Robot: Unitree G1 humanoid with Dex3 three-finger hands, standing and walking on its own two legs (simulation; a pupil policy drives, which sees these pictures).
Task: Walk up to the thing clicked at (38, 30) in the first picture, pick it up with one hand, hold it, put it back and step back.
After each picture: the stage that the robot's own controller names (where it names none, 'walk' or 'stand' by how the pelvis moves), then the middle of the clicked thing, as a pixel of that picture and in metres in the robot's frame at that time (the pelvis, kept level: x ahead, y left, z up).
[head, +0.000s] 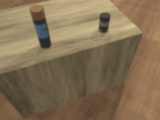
stand; (41, 28) +0.74 +0.24 -0.04
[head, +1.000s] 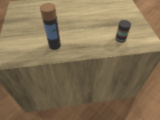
rise first; (51, 28) +0.67 +0.21 -0.03
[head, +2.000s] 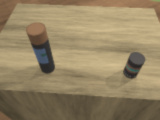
stand; (42, 51) +0.49 +0.20 -0.01
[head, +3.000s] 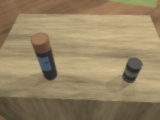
stand; (45, 59) +0.50 +0.19 -0.04
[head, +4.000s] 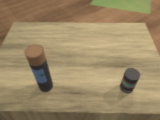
stand; (41, 70) +0.45 +0.20 -0.05
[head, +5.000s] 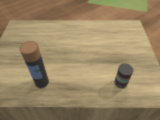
stand; (36, 67) +0.47 +0.22 -0.05
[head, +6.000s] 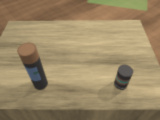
stand; (34, 69) +0.45 +0.23 -0.05
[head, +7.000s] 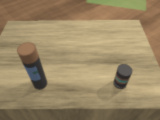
stand; (34, 68) +0.45 +0.23 -0.05
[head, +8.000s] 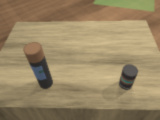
rise first; (40, 68) +0.46 +0.23 -0.04
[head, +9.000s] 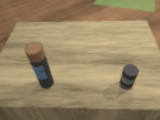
go down; (41, 67) +0.46 +0.23 -0.04
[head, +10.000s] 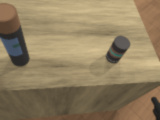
go down; (13, 40) +0.48 +0.21 +0.01
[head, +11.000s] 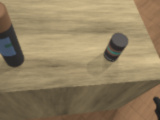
go down; (6, 40) +0.48 +0.22 +0.03
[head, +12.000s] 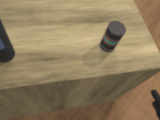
close in; out of the picture +0.48 +0.23 +0.06
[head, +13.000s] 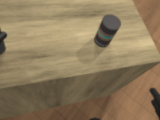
lift; out of the picture +0.53 +0.22 +0.07
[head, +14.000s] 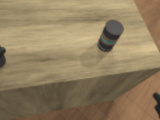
lift; out of the picture +0.47 +0.25 +0.07
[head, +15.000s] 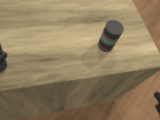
lift; out of the picture +0.46 +0.24 +0.07
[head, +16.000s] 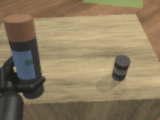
hold; (27, 60) +0.34 +0.17 +0.16
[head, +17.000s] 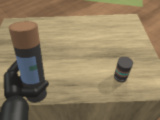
hold; (31, 65) +0.34 +0.17 +0.12
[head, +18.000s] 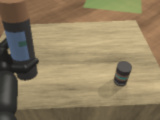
crouch; (20, 42) +0.39 +0.20 +0.19
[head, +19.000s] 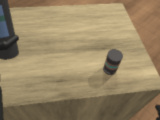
lower; out of the picture +0.49 +0.23 +0.17
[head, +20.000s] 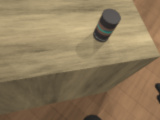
lower; out of the picture +0.54 +0.25 +0.08
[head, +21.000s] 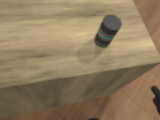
lower; out of the picture +0.52 +0.24 +0.08
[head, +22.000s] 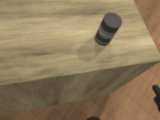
lower; out of the picture +0.52 +0.24 +0.08
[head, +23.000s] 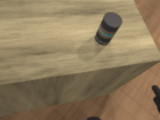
lower; out of the picture +0.52 +0.24 +0.08
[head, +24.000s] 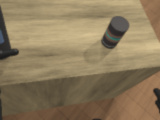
open; out of the picture +0.49 +0.22 +0.08
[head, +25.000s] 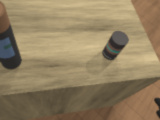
sink last; (2, 41) +0.46 +0.21 +0.04
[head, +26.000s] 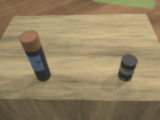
stand; (37, 58) +0.48 +0.23 +0.01
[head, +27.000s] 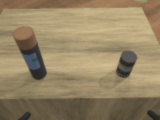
stand; (32, 56) +0.47 +0.22 +0.01
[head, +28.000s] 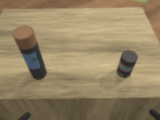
stand; (32, 56) +0.47 +0.22 +0.02
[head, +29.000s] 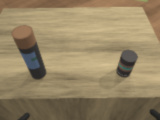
stand; (31, 55) +0.47 +0.22 +0.02
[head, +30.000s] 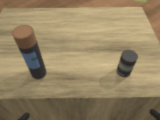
stand; (32, 55) +0.47 +0.22 +0.02
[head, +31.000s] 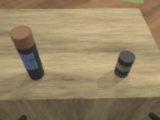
stand; (30, 56) +0.47 +0.22 +0.02
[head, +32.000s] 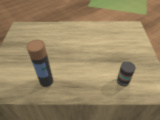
stand; (41, 65) +0.48 +0.21 -0.04
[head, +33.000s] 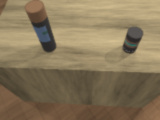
walk; (43, 29) +0.57 +0.20 -0.02
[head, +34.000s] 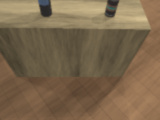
walk; out of the picture +0.86 +0.21 -0.03
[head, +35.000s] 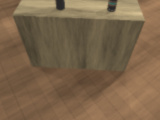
stand; out of the picture +1.11 +0.21 -0.03
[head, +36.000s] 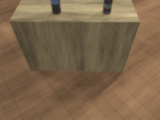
stand; out of the picture +1.11 +0.22 -0.05
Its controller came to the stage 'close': yes
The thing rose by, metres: 0.22
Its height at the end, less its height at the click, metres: +0.00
